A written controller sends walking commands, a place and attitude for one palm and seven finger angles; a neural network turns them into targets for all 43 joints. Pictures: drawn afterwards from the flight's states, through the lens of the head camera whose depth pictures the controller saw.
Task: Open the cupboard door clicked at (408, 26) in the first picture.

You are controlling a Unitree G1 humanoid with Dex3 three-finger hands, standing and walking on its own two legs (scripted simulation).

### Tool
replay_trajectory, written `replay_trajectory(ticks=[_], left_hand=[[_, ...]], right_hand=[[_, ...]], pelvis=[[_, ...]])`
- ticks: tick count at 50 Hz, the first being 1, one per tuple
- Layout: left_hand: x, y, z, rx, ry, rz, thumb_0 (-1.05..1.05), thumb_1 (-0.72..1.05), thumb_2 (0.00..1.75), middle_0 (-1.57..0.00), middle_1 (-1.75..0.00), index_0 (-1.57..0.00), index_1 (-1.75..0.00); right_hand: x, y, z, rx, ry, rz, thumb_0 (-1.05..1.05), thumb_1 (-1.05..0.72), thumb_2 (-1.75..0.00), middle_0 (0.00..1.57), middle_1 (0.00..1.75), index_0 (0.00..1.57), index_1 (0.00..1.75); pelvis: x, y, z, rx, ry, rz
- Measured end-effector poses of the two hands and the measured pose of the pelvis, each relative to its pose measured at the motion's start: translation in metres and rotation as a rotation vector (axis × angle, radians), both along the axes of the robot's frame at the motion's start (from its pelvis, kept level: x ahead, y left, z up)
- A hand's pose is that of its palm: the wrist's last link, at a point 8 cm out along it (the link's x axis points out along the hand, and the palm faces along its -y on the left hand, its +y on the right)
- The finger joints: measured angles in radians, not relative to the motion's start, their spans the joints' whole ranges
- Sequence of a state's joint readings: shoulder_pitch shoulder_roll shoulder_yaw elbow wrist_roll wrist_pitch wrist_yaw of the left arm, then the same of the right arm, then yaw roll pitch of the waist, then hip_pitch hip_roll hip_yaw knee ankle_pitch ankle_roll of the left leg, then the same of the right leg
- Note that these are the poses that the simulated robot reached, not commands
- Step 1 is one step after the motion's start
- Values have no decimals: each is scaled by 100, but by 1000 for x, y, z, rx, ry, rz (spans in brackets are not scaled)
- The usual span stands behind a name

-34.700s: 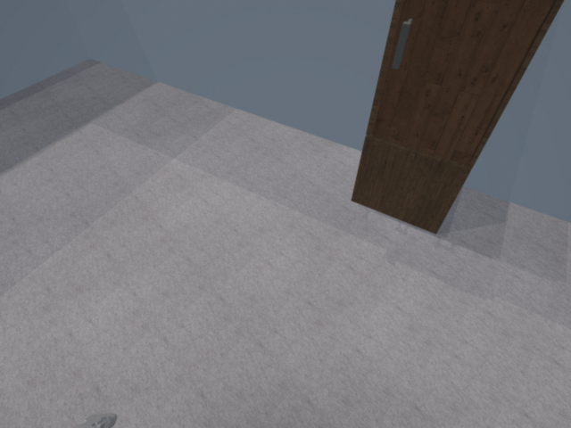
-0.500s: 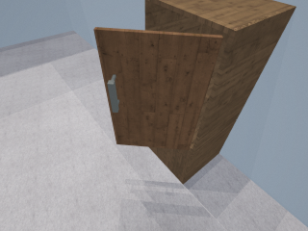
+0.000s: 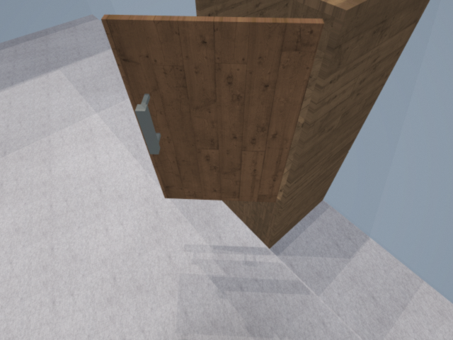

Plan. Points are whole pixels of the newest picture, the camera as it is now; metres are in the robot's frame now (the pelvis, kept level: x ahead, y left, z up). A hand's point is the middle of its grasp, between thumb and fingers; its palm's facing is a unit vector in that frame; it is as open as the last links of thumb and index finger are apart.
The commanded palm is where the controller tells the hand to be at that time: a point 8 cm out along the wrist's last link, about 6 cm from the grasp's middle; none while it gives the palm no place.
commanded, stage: come to a stop and stand still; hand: left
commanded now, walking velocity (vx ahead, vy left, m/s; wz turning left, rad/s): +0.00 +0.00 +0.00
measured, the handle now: (150, 125) +0.54 +0.21 +0.03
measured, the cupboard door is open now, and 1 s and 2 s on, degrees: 47 47 47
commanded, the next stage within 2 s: look again from close up in 0.86 s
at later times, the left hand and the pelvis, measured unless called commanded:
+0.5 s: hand out of the picture +0.03 +0.27 -0.15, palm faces +0.01 -0.94 -0.35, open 7.3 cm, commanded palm none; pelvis -0.03 +0.02 +0.00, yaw +0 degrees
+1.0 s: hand out of the picture +0.00 +0.24 -0.15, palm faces -0.03 -0.96 -0.29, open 7.4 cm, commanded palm none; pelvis -0.05 +0.01 +0.01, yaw +0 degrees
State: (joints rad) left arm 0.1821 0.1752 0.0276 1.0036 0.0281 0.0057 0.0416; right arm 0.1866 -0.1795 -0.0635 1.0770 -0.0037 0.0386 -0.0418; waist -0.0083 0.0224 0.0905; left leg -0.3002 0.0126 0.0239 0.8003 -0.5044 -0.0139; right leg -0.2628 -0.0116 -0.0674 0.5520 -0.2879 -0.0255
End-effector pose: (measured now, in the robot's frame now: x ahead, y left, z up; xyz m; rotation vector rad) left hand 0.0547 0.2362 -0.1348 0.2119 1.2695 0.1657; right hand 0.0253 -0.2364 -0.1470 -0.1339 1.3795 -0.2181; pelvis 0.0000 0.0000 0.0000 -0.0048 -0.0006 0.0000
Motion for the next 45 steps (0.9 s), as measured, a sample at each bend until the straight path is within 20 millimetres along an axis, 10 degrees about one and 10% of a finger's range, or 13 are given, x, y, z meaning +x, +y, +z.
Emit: replay_trajectory(ticks=[12, 28, 45], left_hand=[[-11, 10, -3, -68, -37, -20, 0, 92, 90, -21, -29, -21, -30], [-38, 81, 31, 122, -110, -35, 0, 91, 90, -20, -29, -20, -30], [-49, 57, 25, 70, -84, -59, 0, 90, 90, -21, -29, -21, -30]], right_hand=[[7, 21, 23, -13, -102, 72, 1, -92, -90, 20, 30, 20, 30], [22, -27, 36, -107, -285, 136, 1, -90, -90, 20, 30, 20, 30], [-33, -37, 32, -91, -144, 122, 1, -90, -90, 20, 30, 20, 30]], pelvis=[[-11, 17, 8, 2, -11, -8], [-40, 20, 2, 7, -50, -3], [-55, 11, 8, 11, -49, 4]])
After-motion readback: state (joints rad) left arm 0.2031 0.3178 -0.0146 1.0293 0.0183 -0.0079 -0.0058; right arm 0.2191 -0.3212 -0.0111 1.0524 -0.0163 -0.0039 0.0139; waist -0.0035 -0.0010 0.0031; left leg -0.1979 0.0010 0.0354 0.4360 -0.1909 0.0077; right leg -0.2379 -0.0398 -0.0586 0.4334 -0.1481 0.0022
